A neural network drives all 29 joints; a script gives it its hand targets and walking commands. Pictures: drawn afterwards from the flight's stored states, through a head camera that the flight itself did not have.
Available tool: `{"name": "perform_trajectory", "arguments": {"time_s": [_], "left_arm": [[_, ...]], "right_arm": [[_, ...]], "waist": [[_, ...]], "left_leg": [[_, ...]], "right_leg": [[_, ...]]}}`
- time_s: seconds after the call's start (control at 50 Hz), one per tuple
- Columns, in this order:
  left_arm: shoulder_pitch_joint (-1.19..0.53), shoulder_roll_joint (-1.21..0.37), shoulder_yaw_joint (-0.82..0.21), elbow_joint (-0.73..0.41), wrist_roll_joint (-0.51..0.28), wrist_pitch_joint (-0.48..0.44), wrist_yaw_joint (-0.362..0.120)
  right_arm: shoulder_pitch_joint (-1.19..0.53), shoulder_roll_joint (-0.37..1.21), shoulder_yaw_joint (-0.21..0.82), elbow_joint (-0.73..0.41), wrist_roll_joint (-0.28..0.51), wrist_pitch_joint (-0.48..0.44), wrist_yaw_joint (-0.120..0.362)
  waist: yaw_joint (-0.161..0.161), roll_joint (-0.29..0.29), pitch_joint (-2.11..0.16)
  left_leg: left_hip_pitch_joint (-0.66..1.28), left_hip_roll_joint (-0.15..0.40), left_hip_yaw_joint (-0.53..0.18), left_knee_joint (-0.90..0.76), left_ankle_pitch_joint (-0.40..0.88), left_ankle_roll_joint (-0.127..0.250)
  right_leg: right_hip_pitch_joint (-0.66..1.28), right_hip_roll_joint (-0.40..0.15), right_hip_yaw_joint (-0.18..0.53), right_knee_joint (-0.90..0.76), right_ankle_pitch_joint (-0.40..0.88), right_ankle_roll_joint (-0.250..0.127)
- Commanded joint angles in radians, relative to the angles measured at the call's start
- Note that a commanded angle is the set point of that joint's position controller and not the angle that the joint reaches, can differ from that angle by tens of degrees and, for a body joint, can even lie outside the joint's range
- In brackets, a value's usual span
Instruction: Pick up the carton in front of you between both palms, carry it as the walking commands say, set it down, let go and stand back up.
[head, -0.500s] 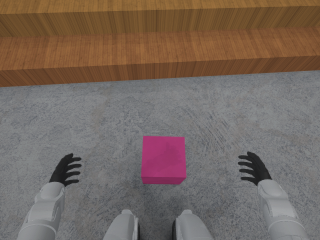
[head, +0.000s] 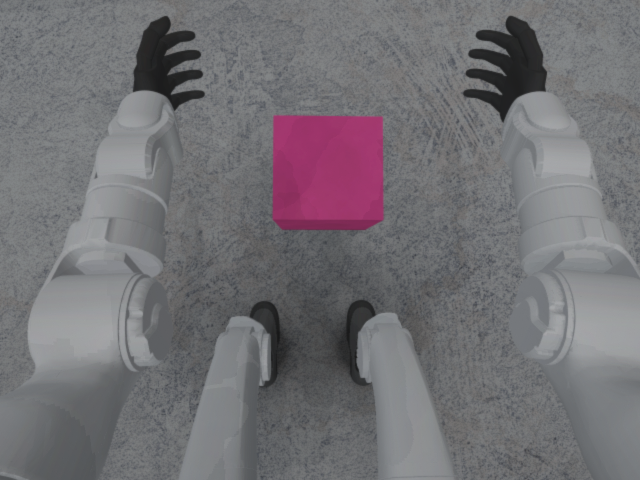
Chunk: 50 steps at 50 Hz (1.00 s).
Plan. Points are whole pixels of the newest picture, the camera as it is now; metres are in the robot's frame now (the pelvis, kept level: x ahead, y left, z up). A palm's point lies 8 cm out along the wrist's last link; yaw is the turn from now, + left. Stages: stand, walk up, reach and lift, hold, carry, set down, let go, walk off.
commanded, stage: reach and lift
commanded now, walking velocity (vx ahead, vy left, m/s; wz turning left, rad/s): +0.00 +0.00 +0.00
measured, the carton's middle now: (325, 180) +0.52 -0.03 -0.52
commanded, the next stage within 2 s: none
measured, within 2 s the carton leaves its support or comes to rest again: leaves its support in 1.78 s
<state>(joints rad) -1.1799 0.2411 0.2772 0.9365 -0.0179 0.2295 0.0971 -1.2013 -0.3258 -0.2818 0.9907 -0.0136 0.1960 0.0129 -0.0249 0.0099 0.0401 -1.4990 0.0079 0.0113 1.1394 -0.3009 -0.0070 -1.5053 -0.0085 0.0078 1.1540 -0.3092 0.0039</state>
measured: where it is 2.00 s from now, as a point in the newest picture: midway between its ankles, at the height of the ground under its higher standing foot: (311, 358)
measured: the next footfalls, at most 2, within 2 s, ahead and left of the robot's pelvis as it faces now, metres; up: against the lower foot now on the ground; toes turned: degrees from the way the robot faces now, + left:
none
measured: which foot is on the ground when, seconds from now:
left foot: down 0.00-1.00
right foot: down 0.00-1.00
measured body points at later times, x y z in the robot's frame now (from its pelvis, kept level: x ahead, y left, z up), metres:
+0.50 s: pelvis +0.01 -0.01 -0.14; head +0.36 -0.01 +0.14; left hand +0.55 +0.16 -0.30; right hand +0.53 -0.23 -0.30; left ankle +0.10 +0.13 -0.61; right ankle +0.10 -0.12 -0.61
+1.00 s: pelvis -0.02 +0.00 -0.28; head +0.36 -0.01 -0.05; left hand +0.54 +0.15 -0.47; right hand +0.53 -0.21 -0.47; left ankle +0.10 +0.13 -0.61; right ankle +0.10 -0.12 -0.61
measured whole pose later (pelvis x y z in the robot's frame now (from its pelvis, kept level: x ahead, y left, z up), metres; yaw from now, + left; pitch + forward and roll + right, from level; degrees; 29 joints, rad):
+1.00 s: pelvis -0.02 +0.00 -0.28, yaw +0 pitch +36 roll +1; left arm -1.49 0.35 0.05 1.14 -0.26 0.05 0.15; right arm -1.48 -0.41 -0.06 1.15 0.25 0.04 -0.10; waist -0.03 -0.01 0.42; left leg -2.27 -0.02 -0.01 2.19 -0.54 -0.03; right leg -2.28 0.00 0.02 2.20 -0.55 0.01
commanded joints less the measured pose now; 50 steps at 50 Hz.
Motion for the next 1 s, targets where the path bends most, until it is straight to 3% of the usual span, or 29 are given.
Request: {"name": "perform_trajectory", "arguments": {"time_s": [0.0,0.04,0.06,0.12,0.14,0.16,0.18,0.2,0.22,0.24,0.32,0.34,0.36,0.46,0.48,0.5,0.52,0.54,0.56,0.58,0.6,0.68,0.7,0.74,0.76,0.8,0.9,0.94,0.98], "left_arm": [[-0.265,0.056,0.015,-0.039,0.031,-0.041,0.004],[-0.3,0.108,0.047,-0.075,0.032,-0.058,-0.002],[-0.269,0.103,0.086,-0.103,0.104,-0.075,-0.006],[-0.193,0.059,0.109,-0.107,0.106,-0.119,-0.025],[-0.234,-0.009,0.057,-0.089,0.097,-0.116,-0.024],[-0.184,0.028,0.156,-0.039,0.131,-0.125,-0.019],[-0.175,0.004,0.104,-0.085,0.116,-0.138,-0.024],[-0.15,0.063,0.168,-0.081,0.133,-0.156,-0.015],[-0.149,-0.019,0.076,-0.03,0.118,-0.151,-0.019],[-0.125,0.038,0.097,-0.068,0.11,-0.169,-0.016],[-0.215,0.102,0.106,-0.076,0.082,-0.193,-0.003],[-0.224,0.077,0.038,-0.155,0.041,-0.186,0.005],[-0.19,0.086,0.024,-0.061,0.052,-0.183,0.008],[-0.173,0.05,-0.088,-0.133,-0.095,-0.164,0.027],[-0.174,0.113,-0.037,-0.069,-0.081,-0.17,0.026],[-0.184,0.137,-0.079,-0.201,-0.064,-0.179,0.027],[-0.207,0.145,-0.095,-0.128,-0.105,-0.171,0.033],[-0.26,0.15,-0.064,-0.154,-0.1,-0.168,0.032],[-0.293,0.169,-0.111,-0.201,-0.107,-0.164,0.037],[-0.312,0.164,-0.082,-0.187,-0.115,-0.161,0.044],[-0.358,0.154,-0.117,-0.155,-0.146,-0.146,0.04],[-0.422,0.183,-0.146,-0.076,-0.204,-0.14,0.037],[-0.407,0.164,-0.155,-0.033,-0.176,-0.137,0.038],[-0.445,0.187,-0.125,0.031,-0.147,-0.147,0.038],[-0.446,0.189,-0.138,0.096,-0.18,-0.153,0.039],[-0.441,0.144,-0.165,0.189,-0.18,-0.16,0.037],[-0.592,0.275,-0.151,0.045,-0.192,-0.209,0.05],[-0.637,0.276,-0.236,0.087,-0.254,-0.212,0.055],[-0.604,0.197,-0.281,0.095,-0.272,-0.207,0.057]], "right_arm": [[-0.322,-0.135,-0.083,-0.073,0.011,-0.034,0.001],[-0.264,-0.102,-0.077,-0.066,-0.047,-0.056,0.004],[-0.259,-0.09,-0.085,-0.089,-0.048,-0.06,0.006],[-0.205,-0.022,-0.089,-0.124,-0.056,-0.1,0.003],[-0.204,-0.075,-0.146,-0.085,-0.09,-0.107,0.005],[-0.22,0.01,-0.078,-0.07,-0.072,-0.099,0.008],[-0.177,0.008,-0.104,-0.113,-0.066,-0.116,0.002],[-0.158,-0.011,-0.103,-0.09,-0.086,-0.118,-0.009],[-0.123,-0.018,-0.157,-0.041,-0.094,-0.133,-0.006],[-0.159,-0.013,-0.133,-0.118,-0.075,-0.132,-0.015],[-0.152,0.026,-0.037,-0.08,0.006,-0.142,-0.033],[-0.182,-0.115,-0.113,-0.153,-0.009,-0.16,-0.047],[-0.176,-0.054,-0.003,-0.155,0.033,-0.152,-0.046],[-0.145,-0.151,0.049,-0.118,0.1,-0.137,-0.052],[-0.174,-0.084,0.093,-0.154,0.169,-0.134,-0.06],[-0.157,-0.102,0.089,-0.187,0.164,-0.134,-0.062],[-0.249,-0.118,0.114,-0.197,0.186,-0.128,-0.073],[-0.204,-0.131,0.081,-0.195,0.16,-0.127,-0.079],[-0.2,-0.174,0.09,-0.176,0.17,-0.132,-0.082],[-0.272,-0.177,0.091,-0.195,0.172,-0.136,-0.092],[-0.302,-0.142,0.127,-0.239,0.197,-0.123,-0.094],[-0.382,-0.184,0.105,-0.102,0.176,-0.116,-0.104],[-0.357,-0.2,0.111,-0.065,0.188,-0.126,-0.101],[-0.441,-0.2,0.135,0.034,0.191,-0.126,-0.093],[-0.434,-0.195,0.131,0.05,0.196,-0.132,-0.093],[-0.455,-0.175,0.161,0.113,0.217,-0.152,-0.096],[-0.569,-0.198,0.199,0.047,0.224,-0.17,-0.105],[-0.566,-0.234,0.222,0.037,0.253,-0.186,-0.12],[-0.542,-0.25,0.222,0.088,0.296,-0.186,-0.123]], "waist": [[0.011,0.076,-1.055],[-0.051,-0.047,-1.066],[0.024,0.017,-1.069],[0.007,-0.034,-1.066],[-0.077,0.02,-0.993],[0.065,-0.042,-0.983],[-0.035,-0.044,-0.971],[0.041,-0.098,-0.99],[-0.08,0.006,-0.964],[-0.006,-0.039,-1.018],[0.017,-0.057,-1.092],[-0.027,0.024,-1.163],[0.024,-0.005,-1.133],[-0.029,0.019,-1.235],[0.036,-0.072,-1.187],[-0.011,-0.003,-1.268],[0.058,-0.054,-1.303],[-0.006,-0.067,-1.216],[-0.004,0.011,-1.191],[-0.02,-0.039,-1.2],[0.035,0.002,-1.217],[-0.049,-0.072,-1.082],[-0.052,0.004,-1.031],[0.047,0.015,-0.924],[-0.009,-0.015,-0.872],[-0.024,-0.025,-0.848],[0.004,-0.063,-0.955],[-0.051,-0.026,-1.052],[-0.025,0.093,-1.027]], "left_leg": [[0.54,-0.078,0.036,-0.072,0.12,-0.047],[0.506,-0.065,0.006,-0.074,0.167,-0.037],[0.464,-0.08,0.022,-0.054,0.22,-0.045],[0.352,-0.088,0.029,0.0,0.258,-0.034],[0.244,-0.085,0.018,0.041,0.19,-0.053],[0.285,-0.09,0.034,0.044,0.283,-0.037],[0.155,-0.087,0.018,0.095,0.241,-0.038],[0.133,-0.091,0.027,0.127,0.281,-0.034],[0.042,-0.089,0.011,0.132,0.245,-0.046],[0.077,-0.084,-0.006,0.179,0.317,-0.032],[-0.019,-0.09,0.036,0.296,0.229,-0.023],[-0.013,-0.102,0.027,0.349,0.235,-0.042],[0.052,-0.087,0.034,0.406,0.249,-0.033],[0.009,-0.092,0.044,0.557,0.287,-0.057],[-0.046,-0.091,0.051,0.551,0.221,-0.023],[-0.132,-0.074,0.055,0.576,0.217,-0.049],[-0.115,-0.084,0.06,0.592,0.157,-0.033],[-0.106,-0.08,0.061,0.625,0.125,-0.024],[-0.003,-0.075,0.035,0.65,0.137,-0.036],[-0.004,-0.064,0.042,0.672,0.137,-0.034],[0.035,-0.063,0.048,0.711,0.135,-0.029],[-0.119,-0.05,0.041,0.753,-0.035,-0.025],[-0.116,-0.036,0.036,0.748,-0.058,-0.036],[-0.186,-0.035,0.062,0.789,-0.111,-0.045],[-0.191,-0.04,0.043,0.766,-0.143,-0.038],[-0.232,-0.038,0.021,0.804,-0.097,-0.031],[-0.155,-0.045,0.002,0.882,0.05,-0.024],[-0.036,-0.043,0.002,0.932,0.104,-0.026],[0.019,-0.043,0.018,0.943,0.104,-0.037]], "right_leg": [[0.421,0.064,-0.04,-0.103,0.16,0.039],[0.417,0.077,-0.076,-0.079,0.212,0.043],[0.407,0.068,-0.025,-0.084,0.228,0.043],[0.459,0.077,-0.028,-0.021,0.336,0.045],[0.374,0.085,-0.042,0.04,0.34,0.035],[0.344,0.083,-0.007,0.014,0.329,0.047],[0.415,0.083,-0.017,0.058,0.392,0.043],[0.377,0.078,0.024,0.086,0.402,0.041],[0.376,0.081,-0.012,0.149,0.474,0.024],[0.313,0.082,0.001,0.179,0.479,0.041],[0.284,0.081,0.007,0.29,0.44,0.049],[0.227,0.084,-0.03,0.35,0.377,0.041],[0.144,0.094,-0.03,0.369,0.363,0.052],[0.092,0.072,-0.031,0.516,0.375,0.034],[0.081,0.078,-0.038,0.541,0.344,0.056],[0.219,0.062,-0.008,0.584,0.476,0.039],[0.226,0.052,-0.021,0.618,0.357,0.054],[0.074,0.067,-0.052,0.596,0.244,0.062],[-0.065,0.059,-0.042,0.604,0.163,0.044],[-0.062,0.056,-0.057,0.622,0.147,0.038],[-0.084,0.055,-0.043,0.639,0.117,0.052],[-0.079,0.029,-0.042,0.683,0.005,0.042],[-0.128,0.041,-0.052,0.712,-0.021,0.034],[-0.144,0.021,-0.002,0.721,-0.094,0.032],[-0.181,0.02,-0.055,0.748,-0.085,0.045],[-0.191,0.033,-0.041,0.787,-0.05,0.037],[-0.166,0.02,-0.03,0.87,0.056,0.046],[-0.163,0.014,-0.053,0.906,0.113,0.045],[-0.16,0.014,-0.014,0.88,0.06,0.026]]}}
